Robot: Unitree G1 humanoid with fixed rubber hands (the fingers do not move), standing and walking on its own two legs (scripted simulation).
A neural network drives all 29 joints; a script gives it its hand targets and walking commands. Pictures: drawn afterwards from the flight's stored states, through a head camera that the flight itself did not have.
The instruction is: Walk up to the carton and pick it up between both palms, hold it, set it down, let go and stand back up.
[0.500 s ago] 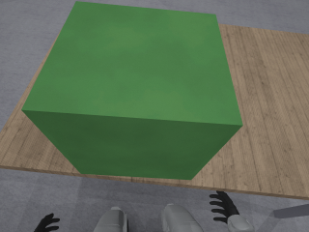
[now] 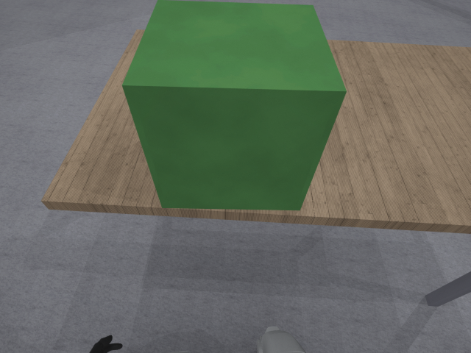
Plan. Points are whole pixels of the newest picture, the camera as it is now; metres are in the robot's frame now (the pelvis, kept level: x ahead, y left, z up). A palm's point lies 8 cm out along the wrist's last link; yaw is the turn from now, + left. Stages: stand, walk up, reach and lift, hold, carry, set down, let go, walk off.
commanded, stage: walk up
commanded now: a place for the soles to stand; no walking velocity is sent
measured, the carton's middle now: (233, 112) +0.55 +0.00 +0.10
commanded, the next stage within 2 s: none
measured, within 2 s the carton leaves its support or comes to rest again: neither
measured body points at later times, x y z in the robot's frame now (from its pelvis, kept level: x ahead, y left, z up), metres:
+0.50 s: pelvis -0.07 +0.00 +0.03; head -0.10 +0.00 +0.48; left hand -0.02 +0.23 -0.12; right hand -0.05 -0.23 -0.12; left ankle +0.01 +0.14 -0.70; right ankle +0.01 -0.11 -0.70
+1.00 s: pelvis -0.20 -0.01 +0.01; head -0.21 -0.02 +0.46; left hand -0.10 +0.26 -0.11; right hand -0.22 -0.27 -0.14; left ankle +0.00 +0.14 -0.68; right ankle -0.10 -0.08 -0.68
